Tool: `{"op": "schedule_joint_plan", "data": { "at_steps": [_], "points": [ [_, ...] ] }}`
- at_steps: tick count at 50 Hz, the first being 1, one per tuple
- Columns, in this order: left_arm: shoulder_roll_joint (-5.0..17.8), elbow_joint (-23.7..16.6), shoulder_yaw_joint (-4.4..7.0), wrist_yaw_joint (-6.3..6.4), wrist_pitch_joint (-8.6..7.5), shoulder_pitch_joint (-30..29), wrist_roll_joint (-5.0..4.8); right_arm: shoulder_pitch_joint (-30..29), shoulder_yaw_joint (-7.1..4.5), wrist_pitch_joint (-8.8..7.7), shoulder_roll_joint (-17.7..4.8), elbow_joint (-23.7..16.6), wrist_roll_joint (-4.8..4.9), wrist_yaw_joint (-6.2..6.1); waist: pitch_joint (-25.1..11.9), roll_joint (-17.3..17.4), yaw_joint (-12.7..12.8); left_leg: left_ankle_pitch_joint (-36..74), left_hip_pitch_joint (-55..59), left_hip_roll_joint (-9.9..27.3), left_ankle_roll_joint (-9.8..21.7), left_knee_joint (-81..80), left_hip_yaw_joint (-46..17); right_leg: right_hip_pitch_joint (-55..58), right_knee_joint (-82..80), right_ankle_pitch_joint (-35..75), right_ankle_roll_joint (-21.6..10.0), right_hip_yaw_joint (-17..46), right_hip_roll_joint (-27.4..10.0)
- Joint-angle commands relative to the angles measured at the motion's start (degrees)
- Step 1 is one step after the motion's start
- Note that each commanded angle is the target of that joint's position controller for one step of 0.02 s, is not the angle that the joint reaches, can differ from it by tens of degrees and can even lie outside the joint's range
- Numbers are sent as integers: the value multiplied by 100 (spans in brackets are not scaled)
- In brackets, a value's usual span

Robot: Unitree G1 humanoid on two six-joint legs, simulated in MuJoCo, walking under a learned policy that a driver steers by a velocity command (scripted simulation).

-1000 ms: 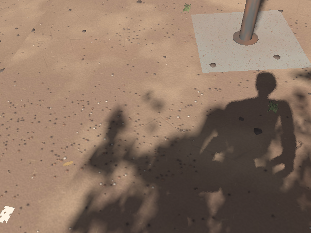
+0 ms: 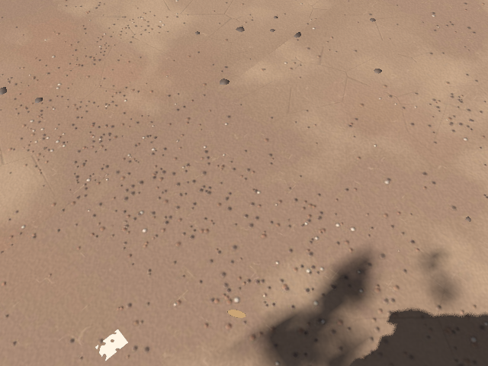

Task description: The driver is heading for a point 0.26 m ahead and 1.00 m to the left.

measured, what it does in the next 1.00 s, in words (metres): walks ahead, turning left: left foot, then right foot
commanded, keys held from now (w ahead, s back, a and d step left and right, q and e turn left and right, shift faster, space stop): q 0.08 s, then w+q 0.92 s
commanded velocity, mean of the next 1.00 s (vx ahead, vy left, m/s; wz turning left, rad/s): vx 0.36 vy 0.00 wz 0.60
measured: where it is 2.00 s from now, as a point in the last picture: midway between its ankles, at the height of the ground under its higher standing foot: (86, 257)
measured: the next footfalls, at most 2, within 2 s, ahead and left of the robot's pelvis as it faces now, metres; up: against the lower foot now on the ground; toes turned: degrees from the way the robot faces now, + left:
left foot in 0.18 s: +0.04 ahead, +0.12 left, +0.00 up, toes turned +7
right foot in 0.64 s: +0.34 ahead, -0.02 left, +0.00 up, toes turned +23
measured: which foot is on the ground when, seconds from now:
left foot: up 0.00-0.16, down 0.18-0.66, up 0.68-1.00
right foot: down 0.00-0.18, up 0.20-0.62, down 0.64-1.00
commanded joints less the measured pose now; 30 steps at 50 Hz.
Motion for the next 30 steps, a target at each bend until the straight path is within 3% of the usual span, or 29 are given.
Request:
{"op": "schedule_joint_plan", "data": {
  "at_steps": [1, 4, 6, 7, 8, 9, 10, 11, 12, 13, 15, 17, 26, 28, 30],
  "points": [
    [845, -366, 229, -16, -14, -160, 8, 299, 17, 45, -184, -324, 11, 90, -789, -994, -91, 168, 660, 189, 28, -770, 230, 145, -1049, -51, -893, 902, -1452],
    [1040, -326, 311, -64, 68, -12, 26, 46, 39, 17, -237, -471, 42, 118, -803, -1029, 49, -61, 1044, 145, 116, -1489, 482, 212, -896, -377, -815, 788, -1584],
    [1201, -325, 377, -113, 117, 97, 13, 36, 34, -30, -290, -540, 30, 152, -886, -1044, 86, -205, 1420, 84, 266, -2089, 651, 158, -911, -1612, -653, 799, -1694],
    [1246, -343, 400, -127, 153, 54, -14, 205, 19, -65, -308, -510, 20, 183, -862, -948, -54, -84, 1950, 16, 402, -2648, 730, -189, -817, -2333, -477, 688, -1665],
    [1136, -350, 391, -135, 187, 47, -2, 602, -26, -100, -370, -332, 25, 191, -820, -707, -217, -189, 2656, -121, 573, -3076, 674, -743, -451, -2942, -222, 482, -1504],
    [821, -410, 326, -178, 220, -11, 8, 1185, -103, -154, -594, -121, 12, 126, -610, 369, -466, -1192, 3074, 408, 843, -4164, -431, -1490, 908, -3342, 132, -81, -1028],
    [272, -843, 157, -223, 242, -341, -24, 1398, -263, -165, -1347, -270, 0, 41, -337, 1926, -611, -3388, 3039, 2122, 1548, -5348, -3507, -3037, 2777, -3443, 512, -327, 18],
    [799, -943, 291, -193, 207, -892, 82, 1210, -244, -184, -1223, -305, -96, -77, 265, 903, -704, -3179, 2240, 2136, 1817, -5759, -3768, -3222, 3146, -2439, 501, 816, -42],
    [893, -930, 344, -245, 151, -754, -30, 895, -165, -192, -990, -265, -62, -183, 349, 822, -354, -2670, 2053, 1826, 1673, -5678, -3156, -2976, 3108, -1716, 492, 997, -179],
    [913, -760, 356, -297, 88, -411, -42, 611, -115, -244, -839, -278, 2, -202, 313, 817, -79, -1873, 2068, 1464, 1488, -5633, -2596, -2708, 2967, -1231, 529, 1006, -222],
    [898, -442, 381, -345, 38, -31, 114, 473, -62, -414, -635, -317, 38, -170, -77, 634, 9, -512, 2328, 995, 1377, -5413, -1883, -2277, 3085, -706, 565, 865, -165],
    [773, -459, 371, -368, 53, -142, 89, 802, -60, -546, -586, -193, 94, -100, -282, 354, -59, 79, 2619, 953, 1426, -5300, -1799, -2293, 3005, -512, 578, 875, -123],
    [599, -885, 275, -374, -58, -1334, -14, 1645, -179, -686, -802, 111, 32, -143, -45, 481, -552, 1030, 2822, 1050, 1576, -4836, -2154, -2135, 1354, -382, 685, 978, 9],
    [667, -922, 278, -356, -112, -1195, -43, 1536, -206, -718, -871, 84, 21, -167, -105, 538, -423, 1636, 2625, 1071, 1443, -4589, -2281, -1526, 1059, -494, 579, 1004, 78],
    [741, -796, 304, -276, -177, -602, -78, 1210, -229, -737, -940, 20, 27, -164, -222, 522, -69, 2152, 2055, 982, 1203, -4248, -2303, -271, 701, -617, 431, 919, 229]
  ]
}}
